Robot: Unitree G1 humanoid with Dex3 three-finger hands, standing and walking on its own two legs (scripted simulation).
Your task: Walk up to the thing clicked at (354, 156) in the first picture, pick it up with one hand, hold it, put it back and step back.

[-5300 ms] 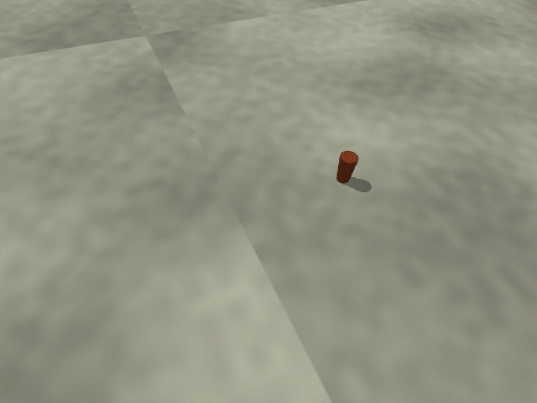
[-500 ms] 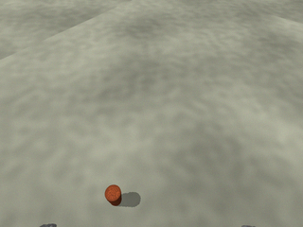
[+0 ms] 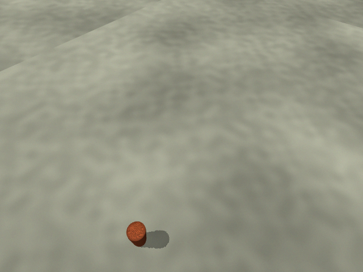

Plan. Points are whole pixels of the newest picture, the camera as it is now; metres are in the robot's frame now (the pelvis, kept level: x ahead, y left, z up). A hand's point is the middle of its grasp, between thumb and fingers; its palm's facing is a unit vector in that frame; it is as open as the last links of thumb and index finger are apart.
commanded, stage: walk up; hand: left
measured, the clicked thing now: (138, 235) +0.37 +0.20 -0.70
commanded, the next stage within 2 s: none
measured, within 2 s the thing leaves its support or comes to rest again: neither
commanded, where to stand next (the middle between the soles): +0.05 +0.00 m, yaw +0 degrees
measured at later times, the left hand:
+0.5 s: hand out of the picture +0.14 +0.30 -0.16, palm faces +0.00 -0.93 -0.36, open 7.4 cm
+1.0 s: hand (83, 235) +0.23 +0.26 -0.16, palm faces +0.02 -0.92 -0.39, open 7.3 cm
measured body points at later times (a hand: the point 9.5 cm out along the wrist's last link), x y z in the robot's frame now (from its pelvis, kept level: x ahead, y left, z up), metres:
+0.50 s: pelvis +0.09 +0.03 +0.00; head +0.13 +0.05 +0.44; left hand +0.14 +0.35 -0.14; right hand +0.15 -0.28 -0.12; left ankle +0.09 +0.13 -0.75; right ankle +0.07 -0.12 -0.68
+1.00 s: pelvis +0.08 +0.01 -0.03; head +0.15 +0.00 +0.42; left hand +0.22 +0.31 -0.13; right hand +0.19 -0.30 -0.16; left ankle +0.01 +0.14 -0.71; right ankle +0.18 -0.10 -0.75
